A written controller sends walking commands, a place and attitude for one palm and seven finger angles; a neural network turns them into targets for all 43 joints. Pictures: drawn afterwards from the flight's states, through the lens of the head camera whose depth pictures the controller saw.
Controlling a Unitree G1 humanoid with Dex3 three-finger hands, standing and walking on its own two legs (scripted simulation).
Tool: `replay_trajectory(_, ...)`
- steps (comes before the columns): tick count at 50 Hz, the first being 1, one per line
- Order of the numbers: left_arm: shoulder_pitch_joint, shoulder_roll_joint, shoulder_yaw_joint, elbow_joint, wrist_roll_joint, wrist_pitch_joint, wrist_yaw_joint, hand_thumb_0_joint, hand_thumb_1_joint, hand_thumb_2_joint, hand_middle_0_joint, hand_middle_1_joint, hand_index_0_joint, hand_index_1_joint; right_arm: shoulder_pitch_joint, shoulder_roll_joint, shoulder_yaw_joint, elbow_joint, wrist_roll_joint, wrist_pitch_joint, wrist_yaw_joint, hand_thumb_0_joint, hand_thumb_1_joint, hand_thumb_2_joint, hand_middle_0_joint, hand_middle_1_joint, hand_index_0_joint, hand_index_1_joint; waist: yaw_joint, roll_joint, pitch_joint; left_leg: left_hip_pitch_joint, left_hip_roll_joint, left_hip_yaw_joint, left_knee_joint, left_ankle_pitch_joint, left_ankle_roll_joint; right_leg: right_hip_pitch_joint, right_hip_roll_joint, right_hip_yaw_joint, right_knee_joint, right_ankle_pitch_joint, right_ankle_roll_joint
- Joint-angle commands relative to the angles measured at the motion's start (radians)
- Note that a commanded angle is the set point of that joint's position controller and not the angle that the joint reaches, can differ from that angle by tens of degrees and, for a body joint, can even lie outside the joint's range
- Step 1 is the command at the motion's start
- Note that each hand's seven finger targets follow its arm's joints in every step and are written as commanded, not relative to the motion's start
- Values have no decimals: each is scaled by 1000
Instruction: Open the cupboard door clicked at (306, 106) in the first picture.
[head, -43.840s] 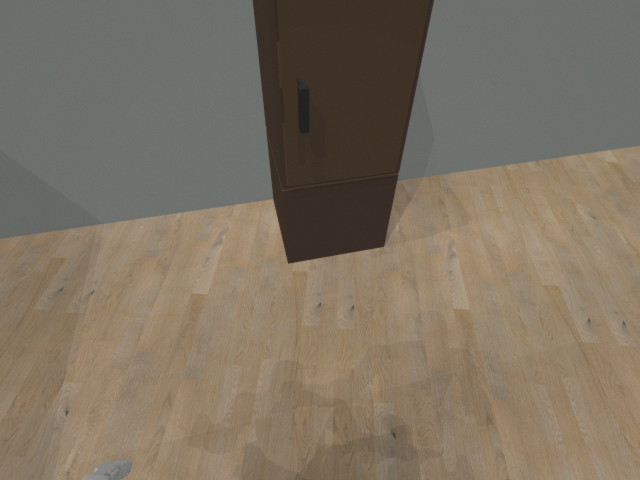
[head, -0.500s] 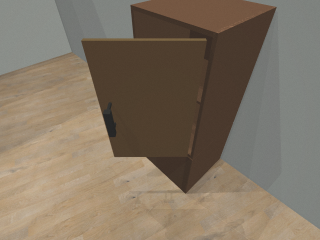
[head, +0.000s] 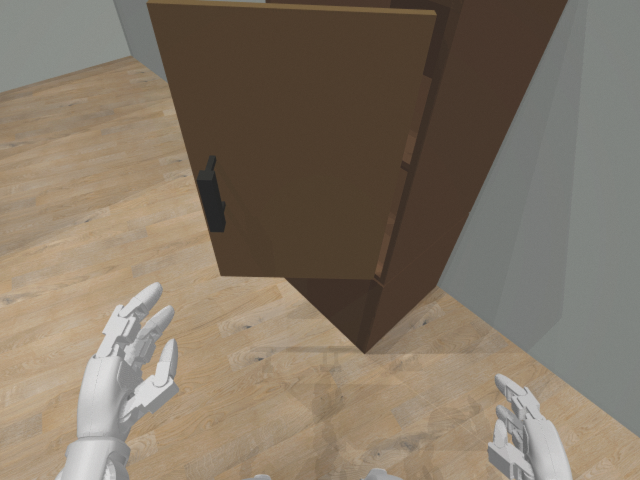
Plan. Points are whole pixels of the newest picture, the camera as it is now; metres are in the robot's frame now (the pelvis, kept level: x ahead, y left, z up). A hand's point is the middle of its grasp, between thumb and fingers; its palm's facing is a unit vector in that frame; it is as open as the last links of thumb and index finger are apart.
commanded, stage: raise the hand with hooked fingers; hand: left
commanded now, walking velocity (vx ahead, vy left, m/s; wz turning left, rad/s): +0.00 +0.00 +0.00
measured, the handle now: (214, 194) +0.58 +0.21 +0.00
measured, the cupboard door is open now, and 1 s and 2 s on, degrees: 47 47 47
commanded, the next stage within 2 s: move the hooked fingers beside the handle in 1.80 s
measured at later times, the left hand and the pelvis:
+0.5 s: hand (156, 383) +0.24 +0.22 -0.02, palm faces -0.01 -1.00 +0.00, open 10.8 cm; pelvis +0.03 +0.00 -0.05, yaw +1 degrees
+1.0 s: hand (111, 348) +0.27 +0.27 +0.02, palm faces +0.10 -0.99 -0.07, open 13.6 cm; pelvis +0.03 +0.01 -0.04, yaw +2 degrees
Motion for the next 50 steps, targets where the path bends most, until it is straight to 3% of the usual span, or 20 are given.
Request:
replay_trajectory(1, 294, 142, 133, 22, -32, -108, -190, 0, 527, 740, -227, -540, -227, -540, -115, -114, -50, -254, 14, -23, 21, 0, -900, -900, 200, 300, 200, 300, 104, 6, -62, -247, -37, -27, 13, -77, -55, 4, -6, 54, -29, -261, -14)
replay_trajectory(4, 125, 197, 165, -240, -67, -80, -172, 0, 457, 710, -232, -585, -232, -585, -125, -117, -46, -323, 14, 2, -3, 0, -900, -900, 200, 300, 200, 300, 90, 87, -130, -273, -20, -45, 75, -77, -32, -40, 3, 102, 17, -287, -11)
replay_trajectory(7, 20, 214, 176, -547, -68, -140, -107, 0, 387, 680, -237, -630, -237, -630, -54, -87, -34, -305, 0, 5, -16, 0, -900, -900, 200, 300, 200, 300, 57, 225, -294, -161, 10, -87, 122, 68, -21, -46, 24, 73, 84, -86, -15)
replay_trajectory(8, -34, 232, 168, -646, -74, -163, -98, 0, 363, 670, -238, -645, -238, -645, -31, -93, -30, -293, -10, 8, -22, 0, -900, -900, 200, 300, 200, 300, 38, 219, -312, -150, 16, -104, 145, 106, -21, -67, 37, 65, 120, -31, -19)
replay_trajectory(10, 2, 167, 87, -639, -51, -183, -100, 0, 317, 650, -242, -675, -242, -675, -16, -91, -28, -245, -11, 5, -28, 0, -900, -900, 200, 300, 200, 300, -1, 222, -302, -124, 28, -111, 177, 164, -16, -128, 42, 46, 129, 26, -16)
replay_trajectory(13, -33, 167, 53, -478, -53, -142, -171, 0, 247, 620, -247, -720, -247, -720, -3, -118, -14, -196, -9, -3, -38, 0, -900, -900, 200, 300, 200, 300, -66, 153, -205, -213, 34, -134, 232, 127, -11, -193, 52, 32, 128, 7, -9)
replay_trajectory(16, 66, 184, 92, -302, -61, 7, -253, 0, 177, 590, -252, -765, -252, -765, -12, -133, -19, -202, 23, 9, -49, 0, -900, -900, 200, 300, 200, 300, -40, 46, -227, -276, 29, -129, 206, 73, -11, -134, 43, 31, 92, -36, 8)
replay_trajectory(18, 133, 224, 179, -205, -103, 139, -297, 0, 130, 570, -255, -795, -255, -795, -38, -134, -20, -229, 39, 28, -57, 0, -900, -900, 200, 300, 200, 300, 22, 0, -281, -286, 16, -117, 179, 112, -15, -22, 37, 40, 75, -2, 10)
replay_trajectory(19, 128, 251, 216, -282, -120, 175, -303, 0, 107, 560, -257, -810, -257, -810, -42, -131, -19, -253, 44, 36, -59, 0, -900, -900, 200, 300, 200, 300, 44, 10, -366, -255, 13, -112, 163, 151, -15, 38, 27, 37, 77, 45, 17)
replay_trajectory(21, 148, 281, 297, -358, -154, 218, -273, 0, 60, 540, -260, -840, -260, -840, -50, -106, -23, -273, 40, 45, -60, 0, -900, -900, 200, 300, 200, 300, 81, 24, -442, -215, 11, -110, 141, 229, -20, 123, 18, 30, 84, 142, 21)
replay_trajectory(23, 155, 290, 342, -421, -168, 192, -211, 0, 13, 520, -263, -870, -263, -870, -62, -77, -21, -270, 29, 41, -59, 0, -900, -900, 200, 300, 200, 300, 105, 25, -436, -199, 18, -120, 134, 287, -29, 136, 28, 12, 108, 212, 11)
replay_trajectory(25, 158, 249, 316, -465, -151, 125, -148, 0, -33, 500, -267, -900, -267, -900, -36, -59, -23, -247, 21, 34, -51, 0, -900, -900, 200, 300, 200, 300, 96, 50, -400, -168, 23, -119, 114, 321, -38, 87, 30, -9, 121, 221, 5)
replay_trajectory(27, 131, 207, 259, -449, -121, 64, -110, 0, -80, 480, -270, -930, -270, -930, -18, -64, -24, -218, 14, 29, -43, 0, -900, -900, 200, 300, 200, 300, 60, 66, -339, -156, 28, -118, 121, 313, -40, -4, 35, -25, 129, 177, 7)
replay_trajectory(31, 29, 196, 184, -288, -82, 19, -156, 0, -173, 440, -277, -990, -277, -990, 12, -116, -23, -199, 15, 35, -42, 0, -900, -900, 200, 300, 200, 300, -15, 34, -218, -231, 29, -127, 143, 160, -35, -141, 36, -28, 122, 11, 9)
replay_trajectory(33, -16, 229, 186, -250, -90, 31, -211, 0, -220, 420, -280, -1020, -280, -1020, 22, -141, -22, -214, 24, 35, -51, 0, -900, -900, 200, 300, 200, 300, -16, 44, -208, -241, 27, -128, 133, 115, -31, -140, 36, -16, 106, -39, 2)
replay_trajectory(38, -93, 384, 310, -384, -129, 56, -248, 0, -337, 370, -288, -1095, -288, -1095, 38, -150, -17, -247, 29, 32, -65, 0, -900, -900, 200, 300, 200, 300, 40, 156, -365, -115, 27, -129, 86, 225, -39, -28, 38, -12, 97, 38, -6)
replay_trajectory(41, -51, 358, 336, -390, -147, 51, -211, 0, -407, 340, -293, -1140, -293, -1140, 41, -128, -15, -242, 27, 38, -60, 0, -900, -900, 200, 300, 200, 300, 56, 167, -366, -68, 29, -125, 73, 320, -53, -5, 40, -25, 92, 101, -1)
replay_trajectory(45, -94, 317, 314, -229, -137, 81, -193, 0, -500, 300, -300, -1200, -300, -1200, 41, -136, -8, -234, 26, 66, -52, 0, -900, -900, 200, 300, 200, 300, 25, 120, -248, -134, 28, -126, 67, 222, -57, -61, 43, -41, 82, 44, 3)
replay_trajectory(48, -164, 306, 269, -125, -124, 131, -234, 0, -500, 300, -300, -1200, -300, -1200, 53, -157, -2, -251, 31, 77, -55, 0, -900, -900, 200, 300, 200, 300, -2, 90, -188, -168, 27, -128, 52, 131, -48, -89, 45, -39, 57, -16, 2)
replay_trajectory(50, -233, 341, 272, -108, -117, 152, -268, 0, -500, 300, -300, -1200, -300, -1200, 57, -169, 1, -259, 35, 77, -62, 0, -900, -900, 200, 300, 200, 300, -8, 76, -209, -170, 26, -128, 47, 89, -37, -77, 41, -25, 36, -43, 5)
